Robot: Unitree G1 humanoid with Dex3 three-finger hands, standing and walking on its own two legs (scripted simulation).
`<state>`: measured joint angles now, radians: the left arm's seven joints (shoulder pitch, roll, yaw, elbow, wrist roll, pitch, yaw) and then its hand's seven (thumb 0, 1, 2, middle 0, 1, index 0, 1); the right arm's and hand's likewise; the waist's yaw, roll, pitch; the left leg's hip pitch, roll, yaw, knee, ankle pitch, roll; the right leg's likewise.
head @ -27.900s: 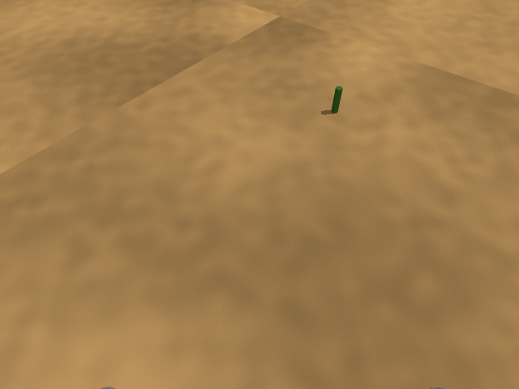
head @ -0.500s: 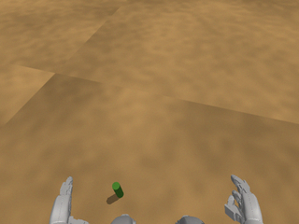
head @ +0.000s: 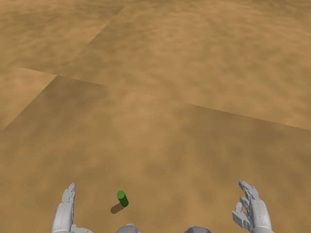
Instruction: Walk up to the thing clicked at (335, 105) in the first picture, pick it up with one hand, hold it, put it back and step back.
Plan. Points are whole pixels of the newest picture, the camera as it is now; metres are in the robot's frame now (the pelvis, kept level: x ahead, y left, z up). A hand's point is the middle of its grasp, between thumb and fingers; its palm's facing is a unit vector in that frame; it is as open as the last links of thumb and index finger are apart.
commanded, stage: home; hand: left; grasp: from the side
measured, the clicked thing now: (123, 199) +0.38 +0.20 -0.64
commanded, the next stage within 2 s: stand in 0.38 s
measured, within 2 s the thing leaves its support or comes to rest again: neither
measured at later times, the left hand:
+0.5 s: hand (87, 220) +0.17 +0.19 -0.05, palm faces +0.11 -0.95 -0.28, open 17.6 cm
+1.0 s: hand out of the picture +0.12 +0.23 -0.11, palm faces -0.01 -0.94 -0.34, open 8.4 cm
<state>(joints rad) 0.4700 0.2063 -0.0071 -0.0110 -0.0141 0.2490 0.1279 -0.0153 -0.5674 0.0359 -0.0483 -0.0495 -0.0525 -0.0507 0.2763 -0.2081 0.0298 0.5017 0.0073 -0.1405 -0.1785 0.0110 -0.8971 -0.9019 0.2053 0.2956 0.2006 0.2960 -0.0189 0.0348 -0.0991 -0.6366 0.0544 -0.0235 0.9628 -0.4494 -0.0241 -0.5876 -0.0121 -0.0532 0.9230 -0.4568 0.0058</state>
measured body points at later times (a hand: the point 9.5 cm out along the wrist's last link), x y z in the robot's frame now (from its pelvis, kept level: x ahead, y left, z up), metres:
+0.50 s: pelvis +0.00 +0.00 +0.00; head +0.02 +0.01 +0.45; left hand +0.16 +0.24 -0.03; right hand +0.16 -0.24 -0.07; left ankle +0.02 +0.13 -0.69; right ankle +0.01 -0.13 -0.69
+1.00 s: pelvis -0.01 +0.00 +0.02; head +0.00 +0.01 +0.47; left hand +0.11 +0.28 -0.08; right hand +0.11 -0.27 -0.09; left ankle +0.02 +0.13 -0.69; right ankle +0.01 -0.12 -0.69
